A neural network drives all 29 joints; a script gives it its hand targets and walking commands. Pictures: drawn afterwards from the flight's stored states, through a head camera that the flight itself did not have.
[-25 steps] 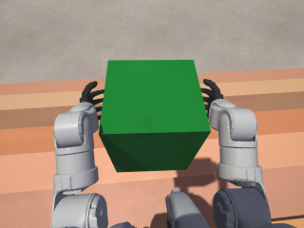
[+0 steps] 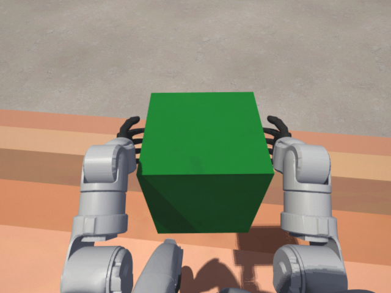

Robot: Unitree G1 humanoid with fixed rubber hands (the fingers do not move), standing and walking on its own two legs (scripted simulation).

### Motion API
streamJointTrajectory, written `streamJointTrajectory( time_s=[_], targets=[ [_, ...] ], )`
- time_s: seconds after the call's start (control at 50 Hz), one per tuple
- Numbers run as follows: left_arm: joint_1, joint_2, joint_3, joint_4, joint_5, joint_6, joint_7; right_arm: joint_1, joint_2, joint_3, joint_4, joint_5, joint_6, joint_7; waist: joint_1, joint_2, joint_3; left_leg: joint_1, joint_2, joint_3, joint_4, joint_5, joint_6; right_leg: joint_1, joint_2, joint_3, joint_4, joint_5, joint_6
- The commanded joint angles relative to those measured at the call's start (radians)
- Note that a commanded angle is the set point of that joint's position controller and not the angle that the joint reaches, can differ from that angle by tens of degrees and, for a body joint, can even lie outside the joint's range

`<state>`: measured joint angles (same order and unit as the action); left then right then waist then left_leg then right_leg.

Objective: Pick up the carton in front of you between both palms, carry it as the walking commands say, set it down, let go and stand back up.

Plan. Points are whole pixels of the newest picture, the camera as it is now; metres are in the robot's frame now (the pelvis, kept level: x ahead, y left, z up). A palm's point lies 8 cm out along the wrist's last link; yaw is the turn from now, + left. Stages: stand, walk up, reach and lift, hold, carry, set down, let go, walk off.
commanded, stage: carry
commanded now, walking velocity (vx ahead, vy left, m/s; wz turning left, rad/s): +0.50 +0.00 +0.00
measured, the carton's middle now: (202, 167) +0.36 +0.03 +0.00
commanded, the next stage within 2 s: none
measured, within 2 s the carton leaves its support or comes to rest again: neither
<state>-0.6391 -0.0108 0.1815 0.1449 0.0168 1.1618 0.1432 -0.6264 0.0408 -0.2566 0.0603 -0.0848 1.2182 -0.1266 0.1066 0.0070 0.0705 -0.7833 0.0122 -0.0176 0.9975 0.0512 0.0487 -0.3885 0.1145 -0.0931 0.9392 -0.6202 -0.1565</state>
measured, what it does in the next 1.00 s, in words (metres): goes down: left foot 0.14 m lower, then right foot 0.14 m lower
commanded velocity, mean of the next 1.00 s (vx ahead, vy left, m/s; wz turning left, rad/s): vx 0.50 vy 0.00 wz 0.00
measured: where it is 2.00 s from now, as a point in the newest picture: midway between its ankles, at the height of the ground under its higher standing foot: (210, 138)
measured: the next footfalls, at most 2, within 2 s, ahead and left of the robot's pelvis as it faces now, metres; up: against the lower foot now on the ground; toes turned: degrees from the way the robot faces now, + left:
left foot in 0.14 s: +0.27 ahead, +0.06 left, -0.14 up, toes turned +1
right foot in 0.56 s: +0.59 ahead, -0.05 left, -0.29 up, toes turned +0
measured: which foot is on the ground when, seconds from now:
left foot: up 0.00-0.12, down 0.14-0.58, up 0.60-0.96, down 0.98-1.00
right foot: down 0.00-0.16, up 0.18-0.54, down 0.56-1.00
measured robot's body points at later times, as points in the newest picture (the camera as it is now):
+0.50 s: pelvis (207, 192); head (212, 33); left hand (178, 86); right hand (266, 90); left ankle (193, 271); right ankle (224, 212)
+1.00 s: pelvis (211, 127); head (221, 27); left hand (180, 51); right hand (242, 55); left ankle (200, 175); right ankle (216, 211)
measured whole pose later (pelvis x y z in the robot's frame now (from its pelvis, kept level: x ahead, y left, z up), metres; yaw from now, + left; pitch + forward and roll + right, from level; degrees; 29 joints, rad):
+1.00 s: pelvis +0.76 +0.02 -0.36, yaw +0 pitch +2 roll -1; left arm -0.61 0.02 0.14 0.16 -0.05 1.06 0.17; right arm -0.53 0.05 -0.20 0.01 -0.10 1.10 -0.13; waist 0.07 0.04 -0.03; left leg -0.49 -0.05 0.09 0.55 0.23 0.10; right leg -0.31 0.11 -0.09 1.40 -0.70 -0.11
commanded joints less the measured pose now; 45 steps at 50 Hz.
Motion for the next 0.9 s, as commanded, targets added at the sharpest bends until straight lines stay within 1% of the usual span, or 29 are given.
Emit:
streamJointTrajectory(
  time_s=[0.0,0.08,0.1,0.12,0.14,0.16,0.18,0.2,0.22,0.24,0.26,0.3,0.34,0.36,0.44,0.5,0.52,0.54,0.56,0.58,0.6,0.64,0.66,0.68,0.72,0.76,0.78,0.82,0.88],
  targets=[
    [-0.778,-1.205,-0.694,-0.237,-0.509,-0.054,-0.279,-0.641,1.065,0.681,-0.091,0.346,-0.098,0.187,0.043,-0.021,-0.507,0.045,-0.08,0.125,-0.323,0.251,-0.004,0.411,-0.133,0.254,-0.03,0.74,-0.009],
    [-0.68,-1.153,-0.724,-0.232,-0.495,-0.081,-0.28,-0.612,0.981,0.722,-0.156,0.34,-0.117,0.18,0.01,-0.126,-0.468,0.445,-0.077,0.14,-0.561,0.431,0.024,0.225,-0.103,0.15,0.132,0.618,0.026],
    [-0.66,-1.145,-0.734,-0.216,-0.495,-0.085,-0.28,-0.594,0.96,0.723,-0.165,0.337,-0.118,0.183,-0.131,-0.141,-0.577,0.728,-0.099,0.192,-0.377,0.471,0.049,0.12,-0.17,0.109,0.324,0.894,0.059],
    [-0.651,-1.133,-0.739,-0.205,-0.484,-0.088,-0.28,-0.552,0.929,0.72,-0.154,0.334,-0.119,0.188,-0.279,-0.021,-0.586,0.894,-0.014,0.083,-0.444,0.356,0.117,-0.047,-0.145,0.064,0.669,0.923,0.124],
    [-0.642,-1.117,-0.733,-0.191,-0.464,-0.081,-0.277,-0.53,0.901,0.714,-0.127,0.331,-0.116,0.196,-0.283,0.278,-0.529,1.072,0.117,-0.037,-0.389,0.544,0.156,-0.334,-0.027,0.018,0.934,0.021,0.164],
    [-0.617,-1.069,-0.694,-0.17,-0.442,-0.066,-0.267,-0.481,0.893,0.714,-0.054,0.344,-0.114,0.201,-0.212,0.279,-0.643,1.28,0.313,-0.442,-0.333,0.444,0.304,-0.587,0.0,0.146,0.999,-0.092,0.173],
    [-0.575,-1.022,-0.669,-0.159,-0.402,-0.058,-0.255,-0.491,0.947,0.743,-0.049,0.382,-0.116,0.212,-0.225,0.093,-0.649,1.204,0.32,-0.524,-0.378,0.145,0.332,-0.585,-0.067,0.194,0.86,0.01,0.157],
    [-0.589,-1.005,-0.652,-0.161,-0.374,-0.058,-0.247,-0.554,0.986,0.774,-0.083,0.431,-0.115,0.222,-0.186,-0.02,-0.551,1.058,0.238,-0.435,-0.349,0.181,0.267,-0.546,-0.124,0.174,0.703,0.018,0.142],
    [-0.539,-1.011,-0.624,-0.119,-0.347,-0.059,-0.243,-0.608,1.012,0.795,-0.1,0.471,-0.112,0.23,-0.176,-0.039,-0.527,1.059,0.199,-0.369,-0.268,0.319,0.214,-0.611,-0.13,0.167,0.594,0.111,0.129],
    [-0.495,-1.009,-0.598,-0.121,-0.32,-0.065,-0.24,-0.635,1.058,0.817,-0.097,0.499,-0.124,0.238,-0.177,0.021,-0.612,1.028,0.26,-0.514,-0.272,0.207,0.251,-0.612,-0.138,0.21,0.578,0.141,0.129],
    [-0.513,-1.009,-0.586,-0.139,-0.3,-0.074,-0.238,-0.679,1.097,0.839,-0.113,0.531,-0.135,0.246,-0.161,-0.072,-0.559,0.857,0.246,-0.497,-0.334,0.162,0.247,-0.527,-0.142,0.2,0.422,0.219,0.145],
    [-0.556,-1.029,-0.593,-0.162,-0.29,-0.096,-0.236,-0.751,1.149,0.861,-0.139,0.576,-0.157,0.256,-0.177,0.001,-0.511,0.714,0.225,-0.476,-0.386,0.287,0.255,-0.414,-0.123,0.132,0.285,0.222,0.162],
    [-0.556,-1.035,-0.602,-0.181,-0.28,-0.12,-0.229,-0.741,1.164,0.868,-0.137,0.59,-0.176,0.26,-0.176,0.046,-0.554,0.784,0.191,-0.386,-0.269,0.384,0.202,-0.474,-0.149,0.134,0.371,0.411,0.125],
    [-0.557,-1.032,-0.609,-0.199,-0.276,-0.129,-0.226,-0.734,1.168,0.865,-0.146,0.603,-0.184,0.26,-0.222,-0.047,-0.51,0.818,0.047,-0.279,-0.17,0.129,0.125,-0.529,-0.124,0.122,0.108,0.625,0.125],
    [-0.511,-1.003,-0.644,-0.228,-0.264,-0.143,-0.201,-0.648,1.14,0.859,-0.13,0.6,-0.204,0.259,-0.247,0.036,-0.479,0.621,-0.039,-0.12,-0.08,-0.005,0.13,-0.148,-0.032,-0.026,-0.338,0.957,0.13],
    [-0.527,-0.948,-0.665,-0.267,-0.27,-0.125,-0.19,-0.559,1.083,0.83,-0.088,0.567,-0.199,0.254,-0.206,0.141,-0.433,0.623,-0.046,-0.06,0.07,-0.037,0.089,0.027,-0.063,-0.005,-0.546,1.081,0.11],
    [-0.518,-0.926,-0.669,-0.273,-0.269,-0.117,-0.191,-0.528,1.056,0.815,-0.072,0.553,-0.196,0.251,-0.095,0.172,-0.542,0.535,0.009,-0.002,0.256,0.236,0.059,0.297,-0.047,-0.069,-0.378,1.162,0.074],
    [-0.474,-0.903,-0.663,-0.264,-0.273,-0.107,-0.197,-0.513,1.041,0.809,-0.066,0.529,-0.192,0.249,0.035,0.07,-0.566,0.38,0.012,0.029,0.56,0.303,0.015,0.489,-0.112,0.021,-0.42,1.033,0.011],
    [-0.458,-0.873,-0.658,-0.234,-0.276,-0.098,-0.203,-0.535,1.021,0.789,-0.065,0.501,-0.176,0.247,0.079,-0.25,-0.515,0.092,-0.103,0.074,0.885,-0.54,-0.045,0.655,-0.244,0.14,-0.353,1.211,-0.035],
    [-0.416,-0.867,-0.657,-0.164,-0.29,-0.093,-0.206,-0.525,0.973,0.754,-0.056,0.479,-0.149,0.238,0.016,-0.291,-0.644,-0.188,-0.144,-0.007,0.975,-0.765,-0.073,0.88,-0.434,0.599,-0.303,1.149,-0.201],
    [-0.465,-0.919,-0.689,-0.184,-0.333,-0.088,-0.214,-0.525,0.93,0.727,-0.067,0.449,-0.139,0.227,0.018,-0.085,-0.621,-0.205,-0.081,-0.052,0.824,-0.667,-0.042,0.797,-0.426,0.649,-0.358,0.9,-0.225],
    [-0.616,-1.007,-0.727,-0.221,-0.433,-0.077,-0.235,-0.503,0.922,0.668,-0.032,0.39,-0.136,0.211,-0.047,0.049,-0.506,-0.178,-0.006,-0.063,0.498,-0.536,0.008,0.647,-0.349,0.477,-0.253,1.05,-0.104],
    [-0.627,-1.05,-0.752,-0.202,-0.467,-0.084,-0.246,-0.458,0.928,0.64,-0.03,0.362,-0.14,0.207,-0.04,-0.006,-0.574,-0.196,-0.005,-0.095,0.492,-0.517,0.002,0.614,-0.387,0.605,-0.236,0.897,-0.169],
    [-0.658,-1.096,-0.767,-0.201,-0.496,-0.091,-0.257,-0.485,0.923,0.632,-0.041,0.335,-0.147,0.205,-0.042,0.038,-0.54,-0.12,0.008,-0.086,0.333,-0.436,-0.013,0.445,-0.375,0.582,-0.291,0.816,-0.151],
    [-0.733,-1.154,-0.781,-0.209,-0.53,-0.106,-0.269,-0.532,0.929,0.627,-0.057,0.312,-0.159,0.202,-0.026,-0.033,-0.505,-0.022,-0.015,-0.016,0.193,-0.426,-0.035,0.335,-0.357,0.566,-0.35,0.946,-0.147],
    [-0.74,-1.177,-0.78,-0.199,-0.55,-0.118,-0.276,-0.546,0.948,0.638,-0.08,0.31,-0.173,0.198,-0.028,-0.086,-0.533,-0.005,-0.012,0.01,0.262,-0.226,0.001,0.351,-0.335,0.483,-0.249,1.062,-0.109],
    [-0.728,-1.189,-0.78,-0.2,-0.562,-0.126,-0.278,-0.553,0.952,0.653,-0.086,0.31,-0.18,0.196,0.007,0.001,-0.525,-0.118,0.0,-0.026,0.032,0.002,0.004,0.435,-0.209,0.399,-0.133,0.793,-0.042],
    [-0.715,-1.175,-0.769,-0.206,-0.563,-0.133,-0.277,-0.546,0.951,0.67,-0.105,0.31,-0.186,0.186,0.029,0.023,-0.504,0.026,-0.047,0.061,-0.204,0.255,-0.002,0.339,-0.131,0.303,-0.066,0.674,-0.023],
    [-0.646,-1.139,-0.734,-0.19,-0.537,-0.134,-0.275,-0.56,0.921,0.693,-0.149,0.313,-0.175,0.169,0.042,-0.085,-0.435,0.265,-0.08,0.112,-0.426,0.338,-0.002,0.193,-0.115,0.258,-0.034,0.594,-0.02]
  ],
)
